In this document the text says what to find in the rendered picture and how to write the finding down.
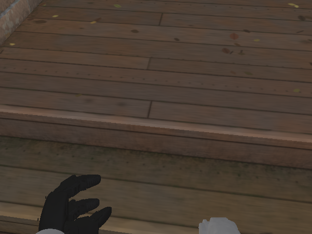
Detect stairs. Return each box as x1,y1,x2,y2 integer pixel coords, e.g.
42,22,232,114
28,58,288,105
0,111,312,234

